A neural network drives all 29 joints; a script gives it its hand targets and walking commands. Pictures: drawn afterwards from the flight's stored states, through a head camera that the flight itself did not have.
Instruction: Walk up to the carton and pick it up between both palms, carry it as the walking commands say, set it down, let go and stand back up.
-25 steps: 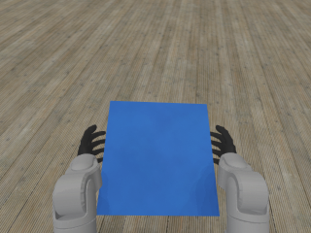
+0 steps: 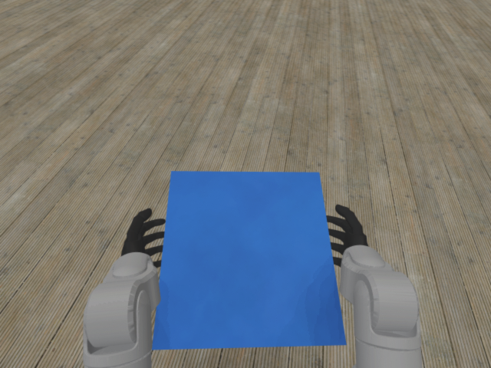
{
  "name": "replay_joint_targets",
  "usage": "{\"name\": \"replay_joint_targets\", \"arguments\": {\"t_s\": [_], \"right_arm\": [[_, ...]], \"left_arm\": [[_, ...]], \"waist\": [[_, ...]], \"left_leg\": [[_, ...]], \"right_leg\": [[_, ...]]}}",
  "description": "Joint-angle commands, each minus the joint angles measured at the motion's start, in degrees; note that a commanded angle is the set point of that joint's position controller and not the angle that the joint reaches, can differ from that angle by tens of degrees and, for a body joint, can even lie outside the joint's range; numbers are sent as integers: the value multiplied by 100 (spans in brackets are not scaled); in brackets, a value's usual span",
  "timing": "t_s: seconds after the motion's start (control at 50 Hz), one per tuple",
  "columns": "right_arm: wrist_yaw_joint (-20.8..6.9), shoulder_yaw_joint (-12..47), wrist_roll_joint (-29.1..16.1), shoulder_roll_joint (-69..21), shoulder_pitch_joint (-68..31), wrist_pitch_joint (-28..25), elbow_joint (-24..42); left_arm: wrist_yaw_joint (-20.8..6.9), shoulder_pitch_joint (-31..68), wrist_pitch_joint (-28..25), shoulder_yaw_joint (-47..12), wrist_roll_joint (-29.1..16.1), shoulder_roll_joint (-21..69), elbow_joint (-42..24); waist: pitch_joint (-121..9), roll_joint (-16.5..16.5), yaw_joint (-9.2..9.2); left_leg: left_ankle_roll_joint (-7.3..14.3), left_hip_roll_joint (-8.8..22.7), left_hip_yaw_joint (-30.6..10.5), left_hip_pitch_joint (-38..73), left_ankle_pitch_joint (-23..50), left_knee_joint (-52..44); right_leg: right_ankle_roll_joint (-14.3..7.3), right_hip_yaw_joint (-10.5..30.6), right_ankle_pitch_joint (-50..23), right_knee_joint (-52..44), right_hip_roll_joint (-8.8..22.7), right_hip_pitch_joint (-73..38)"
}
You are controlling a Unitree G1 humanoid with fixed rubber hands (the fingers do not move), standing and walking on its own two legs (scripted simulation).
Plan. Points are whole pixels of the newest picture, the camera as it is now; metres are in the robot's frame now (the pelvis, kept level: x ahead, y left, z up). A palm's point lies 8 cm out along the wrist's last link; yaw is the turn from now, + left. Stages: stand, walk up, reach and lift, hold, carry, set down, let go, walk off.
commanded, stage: carry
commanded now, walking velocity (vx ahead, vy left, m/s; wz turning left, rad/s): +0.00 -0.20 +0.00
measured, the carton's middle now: (244, 265) +0.29 +0.01 +0.01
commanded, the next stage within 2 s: none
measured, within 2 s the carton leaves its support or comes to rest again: neither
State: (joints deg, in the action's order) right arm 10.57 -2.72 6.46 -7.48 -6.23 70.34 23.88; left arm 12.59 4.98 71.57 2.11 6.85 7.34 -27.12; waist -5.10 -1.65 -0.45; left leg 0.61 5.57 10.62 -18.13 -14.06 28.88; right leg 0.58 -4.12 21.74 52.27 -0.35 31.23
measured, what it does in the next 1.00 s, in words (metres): steps to the right: right foot, then left foot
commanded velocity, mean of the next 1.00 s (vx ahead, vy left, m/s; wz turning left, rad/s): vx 0.00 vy -0.04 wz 0.00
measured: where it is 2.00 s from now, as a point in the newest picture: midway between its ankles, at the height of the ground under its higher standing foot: outside the picture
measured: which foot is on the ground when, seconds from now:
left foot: down 0.00-0.18, up 0.20-0.50, down 0.52-1.00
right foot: up 0.00-0.16, down 0.18-1.00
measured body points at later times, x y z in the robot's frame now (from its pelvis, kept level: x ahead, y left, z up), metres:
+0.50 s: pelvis -0.04 -0.15 +0.00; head -0.05 -0.15 +0.45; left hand +0.22 +0.01 +0.09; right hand +0.23 -0.30 +0.09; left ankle -0.06 -0.05 -0.73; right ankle +0.01 -0.20 -0.74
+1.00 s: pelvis -0.06 -0.17 +0.00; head -0.08 -0.18 +0.45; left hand +0.20 -0.01 +0.10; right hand +0.21 -0.33 +0.09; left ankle -0.06 -0.05 -0.74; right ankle +0.01 -0.21 -0.74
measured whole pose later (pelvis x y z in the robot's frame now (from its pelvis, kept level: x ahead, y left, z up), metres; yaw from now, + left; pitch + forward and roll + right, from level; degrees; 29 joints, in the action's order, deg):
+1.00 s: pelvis -0.06 -0.17 +0.00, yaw +2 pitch +3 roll +2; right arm 12.1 -3.5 6.7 -7.6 -8.1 71.8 22.8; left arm 11.2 7.7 71.5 3.5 7.1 7.6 -22.6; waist -6.8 -0.5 1.1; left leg -0.2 1.8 7.6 -15.7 -13.2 26.2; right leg -6.0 -11.6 7.1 23.5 -1.3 20.7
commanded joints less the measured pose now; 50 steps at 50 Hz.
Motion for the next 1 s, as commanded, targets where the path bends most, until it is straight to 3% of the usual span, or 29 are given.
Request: {"name": "replay_joint_targets", "arguments": {"t_s": [0.0, 0.08, 0.12, 0.14, 0.16, 0.18, 0.2, 0.24, 0.26, 0.3, 0.36, 0.42, 0.44, 0.48, 0.52, 0.54, 0.58, 0.64, 0.74, 0.98], "right_arm": [[-1413, 3293, -2110, -5443, -2127, -108, 729], [-1363, 3261, -2027, -5284, -1844, -28, 739], [-1353, 3314, -1993, -5220, -1862, -3, 754], [-1353, 3340, -1990, -5179, -1880, 0, 795], [-1351, 3327, -1997, -5145, -1926, 5, 808], [-1359, 3465, -2061, -5201, -1943, 27, 812], [-1378, 3601, -2208, -5283, -2200, 38, 889], [-1433, 3814, -2429, -5579, -2492, -25, 1020], [-1441, 3860, -2486, -5654, -2579, -56, 1055], [-1454, 3898, -2524, -5664, -2544, -110, 1023], [-1416, 3847, -2474, -5538, -2440, -126, 947], [-1378, 3679, -2338, -5389, -2239, -103, 733], [-1371, 3610, -2287, -5349, -2179, -93, 644], [-1369, 3515, -2216, -5338, -2121, -79, 509], [-1379, 3473, -2203, -5340, -2212, -52, 494], [-1392, 3324, -2073, -5336, -2070, -83, 303], [-1390, 3268, -2049, -5308, -2174, -68, 324], [-1335, 3163, -1985, -5334, -2113, -16, 275], [-1308, 3193, -2015, -5372, -2348, 32, 292], [-1283, 3323, -2127, -5450, -2490, 8, 399]], "left_arm": [[-1480, 2497, -140, -3838, -2364, 5549, -451], [-1441, 2310, -80, -3653, -2275, 5409, -335], [-1459, 2142, -42, -3538, -2225, 5374, -227], [-1469, 2134, -30, -3473, -2216, 5342, -227], [-1484, 2151, -16, -3414, -2187, 5308, -225], [-1503, 1994, -51, -3231, -2024, 5256, -108], [-1514, 1978, -85, -3180, -2046, 5383, -144], [-1529, 1906, -170, -3164, -1980, 5571, -257], [-1513, 1910, -215, -3174, -1958, 5635, -291], [-1490, 1875, -290, -3194, -1928, 5669, -385], [-1510, 1862, -314, -3180, -1908, 5554, -410], [-1522, 1882, -261, -3254, -1963, 5405, -345], [-1523, 1895, -238, -3280, -1986, 5374, -321], [-1521, 1921, -196, -3332, -2030, 5319, -261], [-1518, 2021, -170, -3407, -2086, 5308, -260], [-1545, 2249, -133, -3466, -2132, 5300, -401], [-1548, 2501, -81, -3505, -2193, 5269, -430], [-1552, 2509, -6, -3483, -2257, 5274, -229], [-1553, 2495, 11, -3220, -2167, 5291, 54], [-1459, 2388, -97, -3024, -1980, 5280, 32]], "waist": [[-908, 1093, 100], [-1117, 1566, 199], [-1239, 1452, 106], [-1337, 1118, 99], [-1428, 453, 90], [-1392, -1268, 52], [-1411, -1774, 36], [-1500, -954, 58], [-1554, -788, 63], [-1640, -642, 58], [-1580, -736, 49], [-1509, -618, 43], [-1495, -554, 35], [-1520, -270, 91], [-1452, -67, 42], [-1153, 585, 32], [-948, 554, 25], [-909, 183, 59], [-832, -69, 79], [-1131, -93, 73]], "left_leg": [[454, 1407, -743, 700, 1935, -940], [305, 1374, -713, 762, 2330, -576], [68, 1342, -638, 579, 1888, -219], [-140, 1144, -506, 333, 1386, 74], [-382, 918, -291, -182, 618, 689], [-788, 224, 131, -1345, -1175, 1337], [-703, 65, -110, -1627, -2612, 2295], [-449, -20, -582, -1735, -2277, 3300], [-399, 22, -647, -1756, -1901, 3482], [-394, 13, -661, -1583, -1494, 3267], [-312, -115, -581, -1184, -1477, 2293], [-249, -272, -450, -581, -1303, 1210], [-233, -303, -370, -339, -1138, 778], [-195, -187, -255, 602, -22, -609], [-41, 272, -767, 1219, -6, -997], [76, 431, -1058, 747, -375, -807], [68, 437, -939, 223, -794, -962], [69, 206, -828, 250, -742, -737], [67, 53, -842, 299, -641, -549], [65, -4, -887, 342, -334, -513]], "right_leg": [[114, 151, -47, -202, 317, 27], [182, -358, -92, -1365, 109, -469], [146, -498, -698, -2535, 87, -1129], [119, -512, -1028, -3127, 180, -1698], [46, 79, -1489, -3493, 768, -2284], [-482, 1378, -3021, -3529, 1825, -2644], [-914, 1576, -3445, -3325, 1954, -2625], [-966, 1059, -3515, -2989, 1707, -2663], [-931, 886, -3232, -2918, 1622, -2635], [-899, 766, -2788, -2966, 1534, -2623], [-959, 1100, -2039, -3396, 1651, -2504], [-924, 1262, -1841, -3588, 1720, -2342], [-867, 1275, -1793, -3605, 1710, -2296], [-572, 1081, -1482, -3545, 1585, -1975], [-199, 968, -1127, -3440, 1306, -1577], [42, 683, -994, -3435, 1007, -1468], [-45, 515, -829, -3333, 899, -1684], [-91, 754, -365, -3584, 1003, -1572], [-70, 945, 241, -3936, 1176, -1380], [-69, 920, -3, -3878, 1267, -1657]]}}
